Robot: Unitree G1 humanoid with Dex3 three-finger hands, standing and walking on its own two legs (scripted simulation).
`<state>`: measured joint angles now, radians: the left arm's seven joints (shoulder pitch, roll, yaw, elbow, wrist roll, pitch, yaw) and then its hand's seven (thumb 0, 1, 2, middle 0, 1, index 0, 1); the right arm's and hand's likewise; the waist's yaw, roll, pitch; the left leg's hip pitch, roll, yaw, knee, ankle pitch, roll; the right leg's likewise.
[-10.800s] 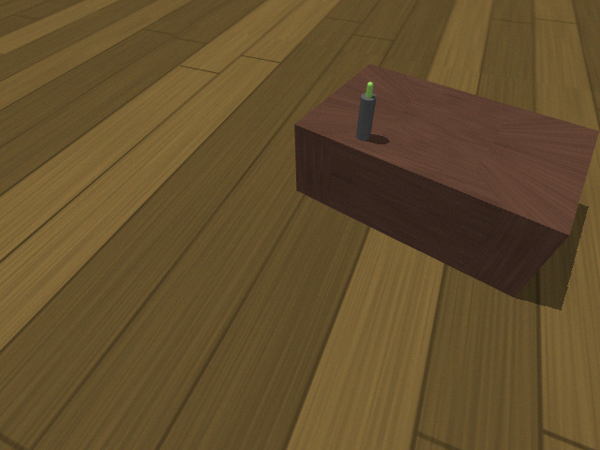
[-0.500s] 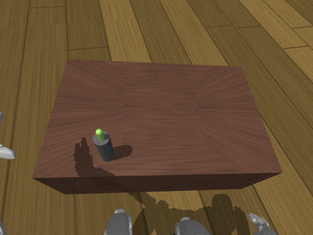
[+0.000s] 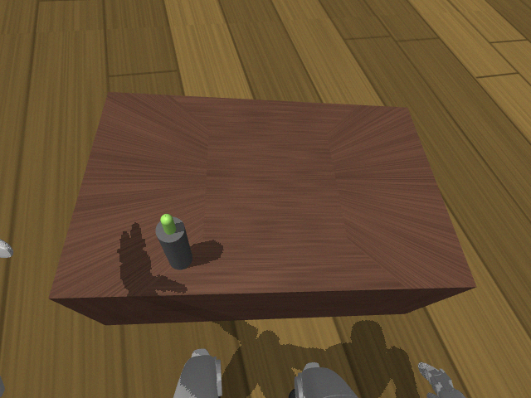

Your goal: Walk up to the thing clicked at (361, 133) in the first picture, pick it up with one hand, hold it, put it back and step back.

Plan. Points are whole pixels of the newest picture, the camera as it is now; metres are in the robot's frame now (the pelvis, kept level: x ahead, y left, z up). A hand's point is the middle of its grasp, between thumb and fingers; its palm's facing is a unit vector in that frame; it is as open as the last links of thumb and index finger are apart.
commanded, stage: go down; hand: left
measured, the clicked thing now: (174, 240) +0.43 +0.17 -0.20
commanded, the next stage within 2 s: none
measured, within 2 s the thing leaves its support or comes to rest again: neither
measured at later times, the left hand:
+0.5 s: hand out of the picture +0.38 +0.38 +0.04, palm faces +0.16 -0.99 -0.05, open 17.3 cm
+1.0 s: hand out of the picture +0.36 +0.38 +0.04, palm faces +0.16 -0.99 -0.03, open 17.2 cm
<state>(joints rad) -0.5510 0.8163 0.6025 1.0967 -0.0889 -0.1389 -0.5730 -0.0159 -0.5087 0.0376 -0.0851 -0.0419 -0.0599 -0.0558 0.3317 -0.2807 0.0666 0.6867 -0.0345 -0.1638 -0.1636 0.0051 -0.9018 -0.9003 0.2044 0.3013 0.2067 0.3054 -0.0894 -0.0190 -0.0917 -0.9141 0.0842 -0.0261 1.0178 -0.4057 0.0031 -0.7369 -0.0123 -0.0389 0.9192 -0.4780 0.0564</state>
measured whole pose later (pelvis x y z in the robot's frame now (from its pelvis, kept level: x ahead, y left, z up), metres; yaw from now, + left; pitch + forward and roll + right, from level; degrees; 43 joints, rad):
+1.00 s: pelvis +0.00 -0.01 -0.01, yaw +1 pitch +19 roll -5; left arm -0.53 0.82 0.67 1.07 -0.16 -0.21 -0.66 -0.02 -0.48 0.03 -0.08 -0.04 -0.06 -0.05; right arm 0.28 -0.28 0.08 0.68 -0.03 -0.16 -0.18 0.00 -0.90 -0.90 0.20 0.30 0.21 0.31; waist -0.08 -0.02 -0.09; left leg -0.99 0.08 -0.05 1.07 -0.42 -0.01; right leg -0.81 -0.01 -0.05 0.99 -0.51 0.05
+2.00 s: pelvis +0.00 +0.00 -0.02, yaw +0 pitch +20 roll -5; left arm -0.54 0.81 0.71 1.04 -0.22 -0.26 -0.70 -0.02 -0.43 0.01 -0.08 -0.02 -0.06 -0.03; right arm 0.27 -0.28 0.08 0.71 -0.04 -0.17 -0.18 0.00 -0.92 -0.90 0.21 0.30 0.21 0.31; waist -0.08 -0.03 -0.10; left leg -1.04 0.08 -0.05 1.12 -0.44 -0.01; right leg -0.86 -0.01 -0.05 1.03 -0.53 0.05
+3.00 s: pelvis +0.00 -0.01 -0.02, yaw +0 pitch +21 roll -5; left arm -0.53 0.81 0.74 1.02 -0.28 -0.28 -0.75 -0.01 -0.34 0.00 -0.06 -0.01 -0.05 -0.01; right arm 0.27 -0.28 0.09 0.71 -0.03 -0.18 -0.19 0.00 -0.92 -0.90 0.21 0.30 0.21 0.31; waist -0.08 -0.02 -0.10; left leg -1.07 0.08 -0.06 1.14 -0.45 -0.01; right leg -0.89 -0.01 -0.06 1.06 -0.54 0.05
